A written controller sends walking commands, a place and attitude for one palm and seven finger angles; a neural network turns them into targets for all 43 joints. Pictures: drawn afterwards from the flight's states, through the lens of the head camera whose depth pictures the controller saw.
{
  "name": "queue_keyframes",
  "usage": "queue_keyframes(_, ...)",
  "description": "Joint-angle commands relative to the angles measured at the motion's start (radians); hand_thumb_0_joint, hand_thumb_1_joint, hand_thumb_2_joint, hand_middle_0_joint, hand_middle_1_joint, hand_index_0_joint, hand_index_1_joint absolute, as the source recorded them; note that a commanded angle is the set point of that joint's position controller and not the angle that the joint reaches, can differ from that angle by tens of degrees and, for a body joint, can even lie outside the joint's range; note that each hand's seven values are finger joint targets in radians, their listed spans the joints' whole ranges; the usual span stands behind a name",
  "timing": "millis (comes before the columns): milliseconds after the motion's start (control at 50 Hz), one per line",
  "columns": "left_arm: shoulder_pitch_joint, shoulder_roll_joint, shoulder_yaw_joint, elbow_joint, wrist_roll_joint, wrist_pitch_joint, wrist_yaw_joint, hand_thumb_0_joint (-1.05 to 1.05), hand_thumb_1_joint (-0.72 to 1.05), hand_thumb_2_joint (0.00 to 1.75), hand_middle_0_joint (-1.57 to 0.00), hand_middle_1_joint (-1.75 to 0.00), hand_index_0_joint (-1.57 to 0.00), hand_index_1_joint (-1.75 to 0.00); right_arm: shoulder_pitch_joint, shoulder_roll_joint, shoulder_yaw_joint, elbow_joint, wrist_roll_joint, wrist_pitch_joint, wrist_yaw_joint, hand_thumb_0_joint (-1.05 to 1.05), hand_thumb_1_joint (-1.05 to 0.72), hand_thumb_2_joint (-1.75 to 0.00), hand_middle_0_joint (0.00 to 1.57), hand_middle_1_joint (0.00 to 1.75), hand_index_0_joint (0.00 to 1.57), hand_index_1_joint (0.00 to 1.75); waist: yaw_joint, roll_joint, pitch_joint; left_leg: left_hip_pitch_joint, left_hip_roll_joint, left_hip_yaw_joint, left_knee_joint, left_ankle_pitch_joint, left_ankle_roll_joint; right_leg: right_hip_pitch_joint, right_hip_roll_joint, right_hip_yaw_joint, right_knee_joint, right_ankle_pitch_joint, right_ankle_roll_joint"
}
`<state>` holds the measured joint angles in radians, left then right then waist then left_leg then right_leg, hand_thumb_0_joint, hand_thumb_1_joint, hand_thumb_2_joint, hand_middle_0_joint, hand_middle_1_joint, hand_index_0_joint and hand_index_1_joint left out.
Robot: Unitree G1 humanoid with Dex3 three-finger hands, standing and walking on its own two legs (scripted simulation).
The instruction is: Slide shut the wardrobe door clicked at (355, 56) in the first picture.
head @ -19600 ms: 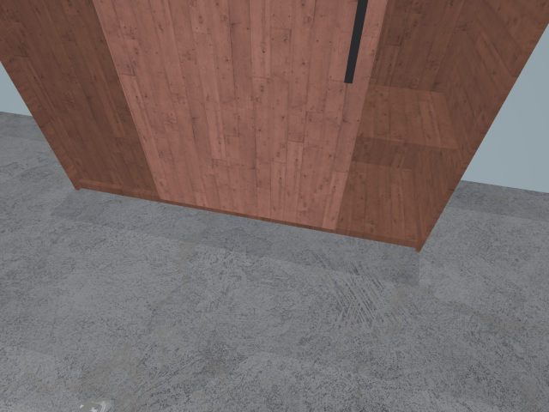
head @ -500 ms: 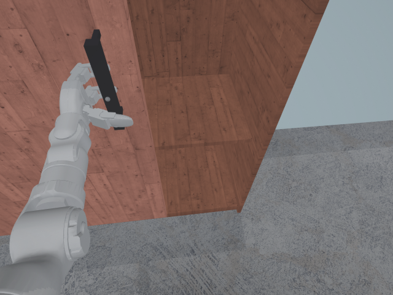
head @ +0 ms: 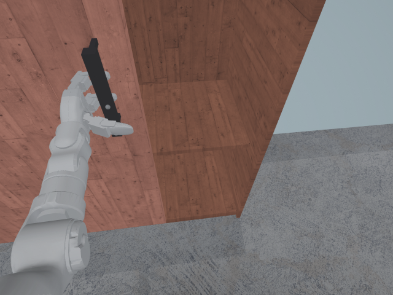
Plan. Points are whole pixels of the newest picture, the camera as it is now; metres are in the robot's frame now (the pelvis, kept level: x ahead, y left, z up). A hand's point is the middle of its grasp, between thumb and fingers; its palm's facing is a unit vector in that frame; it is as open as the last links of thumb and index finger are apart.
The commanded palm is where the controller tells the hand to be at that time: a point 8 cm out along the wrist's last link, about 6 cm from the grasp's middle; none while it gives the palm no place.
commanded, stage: slide the fingers in behind the handle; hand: left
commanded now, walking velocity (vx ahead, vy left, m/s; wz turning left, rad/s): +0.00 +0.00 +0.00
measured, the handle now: (106, 92) +0.51 +0.19 +0.14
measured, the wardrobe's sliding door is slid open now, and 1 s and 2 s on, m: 0.38 0.37 0.38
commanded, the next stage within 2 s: grip the handle and tug to test in 0.62 s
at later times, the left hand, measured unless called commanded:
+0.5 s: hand (112, 106) +0.46 +0.17 +0.15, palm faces +0.11 -0.99 +0.01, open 14.0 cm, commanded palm +0.43 +0.22 +0.15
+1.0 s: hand (111, 108) +0.45 +0.17 +0.15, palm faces +0.13 -0.99 +0.01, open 12.1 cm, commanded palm +0.42 +0.22 +0.15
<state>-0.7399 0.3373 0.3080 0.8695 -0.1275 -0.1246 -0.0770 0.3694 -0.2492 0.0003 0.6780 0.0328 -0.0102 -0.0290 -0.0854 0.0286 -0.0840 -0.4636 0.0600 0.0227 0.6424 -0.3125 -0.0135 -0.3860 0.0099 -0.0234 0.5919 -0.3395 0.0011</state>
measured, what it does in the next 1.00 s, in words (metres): stands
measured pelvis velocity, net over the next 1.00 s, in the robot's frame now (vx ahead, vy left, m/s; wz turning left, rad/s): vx -0.01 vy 0.00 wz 0.00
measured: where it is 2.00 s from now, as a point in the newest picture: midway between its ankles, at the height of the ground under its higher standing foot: outside the picture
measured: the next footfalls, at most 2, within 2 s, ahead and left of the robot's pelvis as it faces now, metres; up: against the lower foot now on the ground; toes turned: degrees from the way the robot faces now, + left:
none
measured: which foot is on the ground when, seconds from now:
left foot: down 0.00-1.00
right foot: down 0.00-1.00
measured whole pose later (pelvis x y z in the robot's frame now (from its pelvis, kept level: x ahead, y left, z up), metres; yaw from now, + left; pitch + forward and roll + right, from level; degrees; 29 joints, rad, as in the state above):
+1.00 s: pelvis -0.01 +0.00 +0.00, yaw +0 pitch +7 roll -1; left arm -0.77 0.31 0.29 0.90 -0.11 -0.14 -0.03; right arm 0.35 -0.24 0.00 0.68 0.03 -0.03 -0.02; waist -0.09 0.03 -0.08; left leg -0.47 0.06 0.02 0.64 -0.30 -0.01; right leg -0.39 0.01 -0.02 0.60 -0.33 0.00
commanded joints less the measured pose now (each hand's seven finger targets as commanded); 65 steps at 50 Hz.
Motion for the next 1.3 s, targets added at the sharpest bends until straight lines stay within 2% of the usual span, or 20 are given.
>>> queue_keyframes(0, -0.474, 0.191, 0.004, -0.283, -0.008, -0.063, 0.005, 0.00, -0.50, 0.30, -0.30, -1.20, -0.30, -1.20, 0.013, -0.138, -0.049, -0.105, 0.000, -0.040, -0.006, 0.00, -0.90, -0.90, 0.20, 0.30, 0.20, 0.30, 0.005, 0.042, -0.333, 0.264, -0.044, -0.004, -0.036, 0.363, 0.046, 0.071, 0.033, -0.009, -0.057, 0.447, -0.017)
queue_keyframes(20, -0.471, 0.148, -0.024, -0.276, -0.013, -0.058, 0.007, 0.00, -0.50, 0.30, -0.30, -1.20, -0.30, -1.20, 0.007, -0.135, -0.046, -0.107, 0.001, -0.042, -0.005, 0.00, -0.90, -0.90, 0.20, 0.30, 0.20, 0.30, -0.001, 0.049, -0.321, 0.273, -0.045, -0.005, -0.036, 0.353, 0.044, 0.053, 0.034, -0.011, -0.061, 0.429, -0.017)
queue_keyframes(80, -0.506, 0.174, -0.004, -0.250, -0.014, -0.062, 0.025, 0.00, -0.50, 0.30, -0.30, -1.20, -0.30, -1.20, 0.011, -0.141, -0.045, -0.090, -0.001, -0.045, -0.009, 0.00, -0.90, -0.90, 0.20, 0.30, 0.20, 0.30, -0.009, -0.016, -0.281, 0.246, -0.042, -0.014, -0.043, 0.311, 0.045, 0.043, 0.035, -0.014, -0.069, 0.391, -0.015)
queue_keyframes(120, -0.542, 0.132, -0.042, -0.234, -0.006, -0.059, 0.033, 0.00, -0.50, 0.30, -0.30, -1.20, -0.30, -1.20, 0.000, -0.134, -0.040, -0.090, 0.000, -0.049, -0.007, 0.00, -0.90, -0.90, 0.20, 0.30, 0.20, 0.30, -0.019, 0.013, -0.270, 0.246, -0.045, -0.015, -0.049, 0.268, 0.043, 0.016, 0.032, -0.012, -0.072, 0.350, -0.014)
queue_keyframes(140, -0.546, 0.151, -0.027, -0.202, 0.003, -0.060, 0.041, 0.00, -0.50, 0.30, -0.30, -1.20, -0.30, -1.20, 0.007, -0.137, -0.041, -0.082, -0.002, -0.050, -0.010, 0.00, -0.90, -0.90, 0.20, 0.30, 0.20, 0.30, -0.018, -0.021, -0.262, 0.236, -0.041, -0.024, -0.051, 0.263, 0.042, 0.010, 0.032, -0.017, -0.069, 0.334, -0.016)
queue_keyframes(200, -0.579, 0.172, -0.022, -0.207, 0.022, -0.076, 0.050, 0.00, -0.50, 0.30, -0.30, -1.20, -0.30, -1.20, 0.008, -0.136, -0.038, -0.082, -0.006, -0.053, -0.007, 0.00, -0.90, -0.90, 0.20, 0.30, 0.20, 0.30, -0.014, 0.037, -0.305, 0.254, -0.046, -0.021, -0.046, 0.266, 0.041, 0.011, 0.027, -0.008, -0.063, 0.331, -0.017)
queue_keyframes(240, -0.556, 0.176, -0.005, -0.195, 0.017, -0.087, 0.050, 0.00, -0.50, 0.30, -0.30, -1.20, -0.30, -1.20, 0.012, -0.135, -0.039, -0.083, -0.009, -0.056, -0.005, 0.00, -0.90, -0.90, 0.20, 0.30, 0.20, 0.30, -0.004, 0.016, -0.340, 0.268, -0.044, -0.023, -0.041, 0.298, 0.038, 0.029, 0.031, -0.012, -0.054, 0.357, -0.019)
queue_keyframes(320, -0.565, 0.178, -0.003, -0.128, 0.014, -0.093, 0.040, 0.00, -0.50, 0.30, -0.30, -1.20, -0.30, -1.20, 0.017, -0.138, -0.037, -0.078, -0.007, -0.057, -0.005, 0.00, -0.90, -0.90, 0.20, 0.30, 0.20, 0.30, -0.012, -0.027, -0.295, 0.225, -0.043, -0.023, -0.044, 0.260, 0.039, 0.019, 0.032, -0.013, -0.057, 0.333, -0.016)
queue_keyframes(340, -0.581, 0.172, -0.010, -0.142, 0.014, -0.095, 0.038, 0.00, -0.50, 0.30, -0.30, -1.20, -0.30, -1.20, 0.015, -0.137, -0.037, -0.082, -0.007, -0.058, -0.003, 0.00, -0.90, -0.90, 0.20, 0.30, 0.20, 0.30, -0.016, 0.003, -0.298, 0.231, -0.044, -0.018, -0.044, 0.257, 0.040, 0.011, 0.031, -0.008, -0.060, 0.332, -0.015)
queue_keyframes(380, -0.575, 0.208, 0.018, -0.109, 0.019, -0.095, 0.038, 0.00, -0.50, 0.30, -0.30, -1.20, -0.30, -1.20, 0.025, -0.143, -0.036, -0.078, -0.009, -0.057, -0.007, 0.00, -0.90, -0.90, 0.20, 0.30, 0.20, 0.30, -0.011, -0.020, -0.287, 0.211, -0.044, -0.021, -0.045, 0.243, 0.041, 0.018, 0.031, -0.009, -0.062, 0.319, -0.017)
queue_keyframes(440, -0.599, 0.170, -0.011, -0.149, 0.019, -0.113, 0.039, 0.00, -0.50, 0.30, -0.30, -1.20, -0.30, -1.20, 0.025, -0.136, -0.039, -0.082, -0.009, -0.065, -0.002, 0.00, -0.90, -0.90, 0.20, 0.30, 0.20, 0.30, -0.014, 0.037, -0.317, 0.247, -0.042, -0.023, -0.040, 0.258, 0.037, -0.005, 0.033, -0.010, -0.056, 0.311, -0.018)
queue_keyframes(500, -0.574, 0.194, 0.010, -0.179, 0.014, -0.127, 0.041, 0.00, -0.50, 0.30, -0.30, -1.20, -0.30, -1.20, 0.037, -0.142, -0.044, -0.082, -0.012, -0.066, 0.001, 0.00, -0.90, -0.90, 0.20, 0.30, 0.20, 0.30, -0.003, 0.029, -0.371, 0.270, -0.039, -0.031, -0.035, 0.299, 0.034, 0.012, 0.038, -0.013, -0.046, 0.337, -0.019)
queue_keyframes(580, -0.562, 0.158, -0.016, -0.140, 0.015, -0.109, 0.039, 0.00, -0.50, 0.30, -0.30, -1.20, -0.30, -1.20, 0.042, -0.141, -0.045, -0.074, -0.008, -0.065, 0.001, 0.00, -0.90, -0.90, 0.20, 0.30, 0.20, 0.30, -0.016, -0.007, -0.299, 0.232, -0.039, -0.025, -0.040, 0.279, 0.039, 0.001, 0.039, -0.017, -0.055, 0.331, -0.016)
queue_keyframes(700, -0.556, 0.182, 0.003, -0.200, 0.020, -0.109, 0.054, 0.00, -0.50, 0.30, -0.30, -1.20, -0.30, -1.20, 0.044, -0.140, -0.048, -0.078, -0.011, -0.065, 0.006, 0.00, -0.90, -0.90, 0.20, 0.30, 0.20, 0.30, -0.001, 0.043, -0.359, 0.265, -0.042, -0.020, -0.038, 0.316, 0.038, 0.025, 0.038, -0.012, -0.051, 0.361, -0.018)
queue_keyframes(840, -0.504, 0.178, 0.004, -0.179, 0.012, -0.085, 0.042, 0.00, -0.17, 0.44, -0.33, -1.25, -0.33, -1.25, 0.028, -0.140, -0.048, -0.085, -0.004, -0.059, 0.003, 0.00, -0.90, -0.90, 0.20, 0.30, 0.20, 0.30, 0.000, -0.016, -0.285, 0.209, -0.043, -0.006, -0.052, 0.259, 0.043, 0.041, 0.038, -0.010, -0.068, 0.350, -0.015)
queue_keyframes(900, -0.526, 0.197, 0.012, -0.212, 0.014, -0.087, 0.044, 0.00, -0.03, 0.50, -0.35, -1.27, -0.35, -1.27, 0.020, -0.138, -0.043, -0.089, -0.004, -0.056, -0.001, 0.00, -0.90, -0.90, 0.20, 0.30, 0.20, 0.30, 0.001, 0.029, -0.300, 0.223, -0.046, -0.005, -0.051, 0.268, 0.044, 0.048, 0.034, -0.005, -0.069, 0.356, -0.016)
queue_keyframes(1020, -0.568, 0.157, -0.027, -0.202, 0.007, -0.095, 0.036, 0.00, 0.25, 0.62, -0.38, -1.31, -0.38, -1.31, 0.018, -0.136, -0.043, -0.078, -0.003, -0.063, -0.004, 0.00, -0.90, -0.90, 0.20, 0.30, 0.20, 0.30, -0.021, 0.019, -0.293, 0.245, -0.045, -0.010, -0.044, 0.259, 0.044, 0.017, 0.034, -0.005, -0.074, 0.345, -0.013)
queue_keyframes(1080, -0.564, 0.198, 0.008, -0.178, 0.007, -0.097, 0.034, 0.00, 0.39, 0.68, -0.40, -1.33, -0.40, -1.33, 0.024, -0.143, -0.041, -0.076, -0.006, -0.061, -0.008, 0.00, -0.90, -0.90, 0.20, 0.30, 0.20, 0.30, -0.010, -0.003, -0.307, 0.234, -0.048, -0.013, -0.044, 0.261, 0.045, 0.036, 0.034, -0.005, -0.069, 0.349, -0.015)
queue_keyframes(1200, -0.546, 0.175, -0.005, -0.186, 0.009, -0.105, 0.034, 0.00, 0.67, 0.80, -0.43, -1.37, -0.43, -1.37, 0.022, -0.137, -0.043, -0.083, -0.007, -0.060, -0.001, 0.00, -0.90, -0.90, 0.20, 0.30, 0.20, 0.30, -0.006, 0.028, -0.351, 0.263, -0.047, -0.015, -0.035, 0.314, 0.041, 0.039, 0.033, -0.008, -0.055, 0.388, -0.015)
queue_keyframes(1280, -0.533, 0.153, -0.019, -0.196, 0.006, -0.100, 0.034, 0.00, 0.85, 0.88, -0.44, -1.39, -0.44, -1.39, 0.023, -0.138, -0.045, -0.085, -0.007, -0.057, 0.003, 0.00, -0.90, -0.90, 0.20, 0.30, 0.20, 0.30, -0.010, -0.006, -0.327, 0.250, -0.047, -0.013, -0.033, 0.329, 0.044, 0.044, 0.036, -0.012, -0.055, 0.408, -0.014)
